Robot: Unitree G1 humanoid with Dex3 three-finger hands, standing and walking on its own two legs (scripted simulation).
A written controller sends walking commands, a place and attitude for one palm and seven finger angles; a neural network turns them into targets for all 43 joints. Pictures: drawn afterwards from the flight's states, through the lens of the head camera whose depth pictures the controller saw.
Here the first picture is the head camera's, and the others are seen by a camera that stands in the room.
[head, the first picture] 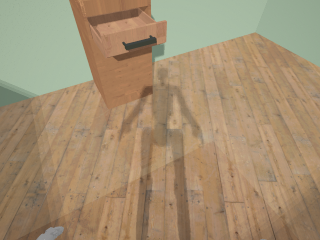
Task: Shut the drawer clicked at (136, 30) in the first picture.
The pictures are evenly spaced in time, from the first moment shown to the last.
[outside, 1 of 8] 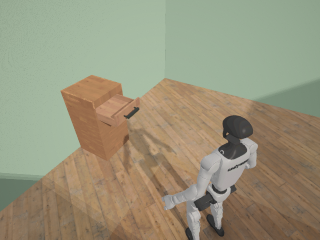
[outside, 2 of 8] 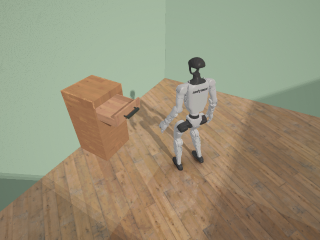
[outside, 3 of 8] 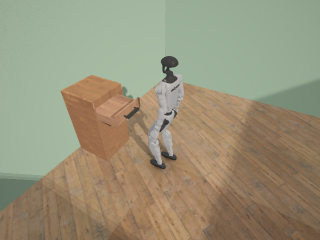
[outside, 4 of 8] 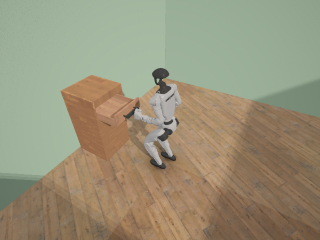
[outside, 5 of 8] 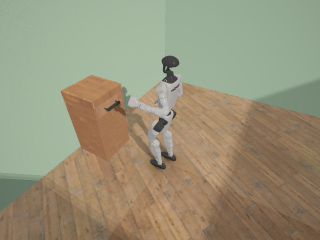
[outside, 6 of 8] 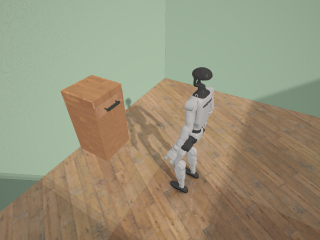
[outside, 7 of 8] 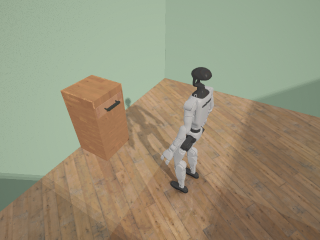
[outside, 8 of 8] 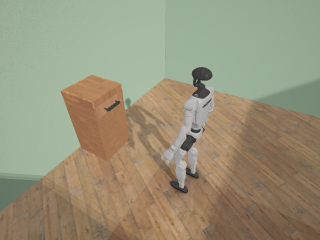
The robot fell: no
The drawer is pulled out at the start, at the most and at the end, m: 0.25 0.25 0.00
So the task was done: yes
